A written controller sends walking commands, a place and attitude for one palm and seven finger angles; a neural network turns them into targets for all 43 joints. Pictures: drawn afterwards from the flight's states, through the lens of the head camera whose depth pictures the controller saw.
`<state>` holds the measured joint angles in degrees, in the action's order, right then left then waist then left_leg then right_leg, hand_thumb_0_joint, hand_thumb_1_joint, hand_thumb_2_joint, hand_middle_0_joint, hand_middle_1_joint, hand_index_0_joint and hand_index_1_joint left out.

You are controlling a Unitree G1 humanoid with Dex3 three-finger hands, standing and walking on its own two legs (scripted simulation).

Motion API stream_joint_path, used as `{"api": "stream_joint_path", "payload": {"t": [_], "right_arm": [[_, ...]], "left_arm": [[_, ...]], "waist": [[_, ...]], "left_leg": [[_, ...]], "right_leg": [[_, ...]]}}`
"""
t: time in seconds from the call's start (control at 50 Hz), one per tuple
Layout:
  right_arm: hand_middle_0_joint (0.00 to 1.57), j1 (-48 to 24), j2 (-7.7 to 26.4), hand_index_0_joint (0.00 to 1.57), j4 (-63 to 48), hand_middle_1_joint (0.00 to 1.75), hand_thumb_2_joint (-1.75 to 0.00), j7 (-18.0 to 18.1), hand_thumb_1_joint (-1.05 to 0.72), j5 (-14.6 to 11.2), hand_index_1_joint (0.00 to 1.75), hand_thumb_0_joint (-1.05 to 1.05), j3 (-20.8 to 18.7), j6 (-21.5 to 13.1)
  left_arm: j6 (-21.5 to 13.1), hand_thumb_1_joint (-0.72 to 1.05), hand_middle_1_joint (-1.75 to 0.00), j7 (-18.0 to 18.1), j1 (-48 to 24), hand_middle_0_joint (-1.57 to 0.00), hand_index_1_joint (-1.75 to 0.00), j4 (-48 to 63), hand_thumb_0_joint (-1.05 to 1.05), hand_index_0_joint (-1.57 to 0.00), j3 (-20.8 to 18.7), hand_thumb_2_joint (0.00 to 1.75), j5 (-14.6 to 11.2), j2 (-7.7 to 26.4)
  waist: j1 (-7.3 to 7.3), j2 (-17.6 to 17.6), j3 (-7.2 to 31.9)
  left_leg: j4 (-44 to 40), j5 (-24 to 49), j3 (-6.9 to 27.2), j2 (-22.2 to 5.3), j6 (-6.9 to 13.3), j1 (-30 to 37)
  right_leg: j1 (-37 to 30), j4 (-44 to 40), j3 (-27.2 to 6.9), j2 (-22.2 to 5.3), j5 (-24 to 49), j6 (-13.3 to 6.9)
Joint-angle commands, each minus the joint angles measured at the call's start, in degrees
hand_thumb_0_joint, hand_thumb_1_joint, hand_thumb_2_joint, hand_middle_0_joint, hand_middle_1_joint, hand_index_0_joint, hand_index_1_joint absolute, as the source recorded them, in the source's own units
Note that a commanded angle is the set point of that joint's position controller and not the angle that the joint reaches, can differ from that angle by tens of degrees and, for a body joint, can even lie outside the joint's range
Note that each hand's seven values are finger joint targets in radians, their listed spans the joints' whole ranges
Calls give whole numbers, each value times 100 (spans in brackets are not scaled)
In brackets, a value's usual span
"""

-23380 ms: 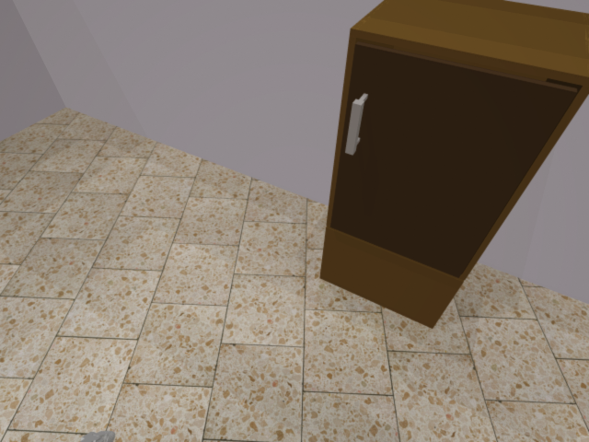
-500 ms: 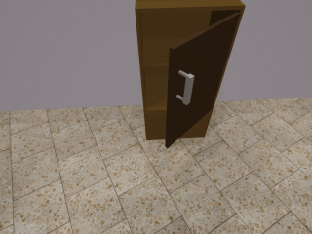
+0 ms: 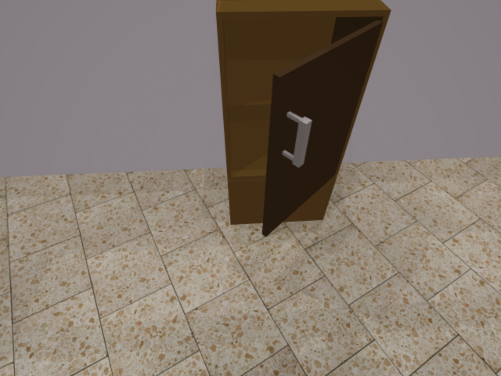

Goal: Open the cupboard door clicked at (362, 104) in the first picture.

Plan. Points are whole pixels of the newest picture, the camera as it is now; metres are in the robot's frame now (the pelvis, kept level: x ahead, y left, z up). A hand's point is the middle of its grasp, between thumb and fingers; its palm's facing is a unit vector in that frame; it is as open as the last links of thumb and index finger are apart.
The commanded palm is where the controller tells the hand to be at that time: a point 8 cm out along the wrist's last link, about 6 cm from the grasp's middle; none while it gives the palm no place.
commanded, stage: look to check the result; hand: left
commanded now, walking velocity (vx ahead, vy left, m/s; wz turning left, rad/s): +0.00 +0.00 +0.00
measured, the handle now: (295, 139) +0.64 -0.08 +0.00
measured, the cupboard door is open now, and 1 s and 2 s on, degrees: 41 41 41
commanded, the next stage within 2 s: walk to a spot facing it in 0.44 s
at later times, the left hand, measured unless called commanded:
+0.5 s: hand out of the picture +0.00 +0.16 -0.18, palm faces +0.02 -0.99 -0.17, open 7.4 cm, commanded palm none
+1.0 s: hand out of the picture +0.07 +0.16 -0.18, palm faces -0.11 -0.95 -0.28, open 7.4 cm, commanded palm none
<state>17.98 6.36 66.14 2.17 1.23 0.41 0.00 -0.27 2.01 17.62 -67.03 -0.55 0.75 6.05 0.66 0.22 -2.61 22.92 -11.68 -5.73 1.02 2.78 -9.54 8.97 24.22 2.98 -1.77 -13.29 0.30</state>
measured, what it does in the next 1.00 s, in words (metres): stands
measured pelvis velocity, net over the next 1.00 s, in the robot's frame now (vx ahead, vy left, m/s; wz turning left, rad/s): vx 0.00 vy -0.03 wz -0.18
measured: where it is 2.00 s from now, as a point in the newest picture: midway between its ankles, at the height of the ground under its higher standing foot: outside the picture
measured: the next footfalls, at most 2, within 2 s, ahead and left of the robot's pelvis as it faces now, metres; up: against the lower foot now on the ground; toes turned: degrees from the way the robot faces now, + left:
left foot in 1.40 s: +0.10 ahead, +0.11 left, +0.00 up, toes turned -26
right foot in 1.74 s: -0.01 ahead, -0.14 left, +0.00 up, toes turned -40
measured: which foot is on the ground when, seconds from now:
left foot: down 0.00-0.94, up 0.96-1.00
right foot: down 0.00-1.00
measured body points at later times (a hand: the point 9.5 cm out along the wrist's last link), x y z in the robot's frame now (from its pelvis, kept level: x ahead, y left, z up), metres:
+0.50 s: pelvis +0.01 +0.00 +0.00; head +0.02 +0.00 +0.45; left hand +0.00 +0.21 -0.16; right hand -0.01 -0.21 -0.16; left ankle +0.01 +0.09 -0.74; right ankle +0.00 -0.12 -0.74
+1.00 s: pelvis +0.00 -0.03 -0.02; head +0.04 -0.07 +0.43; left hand +0.07 +0.21 -0.16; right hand +0.00 -0.28 -0.19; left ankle +0.00 +0.09 -0.72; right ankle -0.01 -0.11 -0.74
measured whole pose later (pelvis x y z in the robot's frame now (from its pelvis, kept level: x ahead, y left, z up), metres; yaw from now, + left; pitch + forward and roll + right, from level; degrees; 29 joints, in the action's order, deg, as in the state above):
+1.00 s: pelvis +0.00 -0.03 -0.02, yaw -10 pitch +0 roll +1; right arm 11.1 11.8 57.8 2.1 1.2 -3.4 3.0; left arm 1.6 0.4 13.1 -57.5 -4.8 1.8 9.8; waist -0.6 2.4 -6.4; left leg 46.4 -27.2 -8.9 -3.9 -0.5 -19.1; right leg 17.9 38.1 1.4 1.3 -20.1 -3.2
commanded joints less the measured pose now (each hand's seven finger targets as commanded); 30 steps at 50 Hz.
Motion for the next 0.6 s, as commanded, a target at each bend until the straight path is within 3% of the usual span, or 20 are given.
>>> {"api": "stream_joint_path", "payload": {"t": [0.0,0.28,0.4,0.58], "right_arm": [[20,431,495,20,-101,30,-90,19,-90,-23,30,0,-110,-57],[20,318,561,20,-83,30,-90,4,-90,-9,30,0,-105,-52],[20,274,625,20,-88,30,-90,3,-90,-25,30,0,-108,-65],[20,235,585,20,-53,30,-90,34,-90,-14,30,0,-118,-50]], "left_arm": [[-62,90,-30,47,442,-20,-30,129,0,-20,-61,90,-15,531],[-48,90,-30,37,346,-20,-30,132,0,-20,-45,90,-14,589],[-70,90,-30,36,301,-20,-30,153,0,-20,-55,90,-17,644],[-23,90,-30,29,215,-20,-30,181,0,-20,-90,90,-23,647]], "waist": [[-28,7,-334],[-6,52,-378],[-28,-90,-326],[-12,40,-261]], "left_leg": [[-602,153,738,-690,-18,-132],[-701,53,754,-697,-40,-83],[-633,285,731,-704,-34,-40],[-474,641,632,-759,-46,147]], "right_leg": [[298,-477,-435,-418,296,-200],[348,-488,-450,-435,256,-181],[269,-511,-455,-437,369,-186],[322,-440,-522,-451,644,-188]]}}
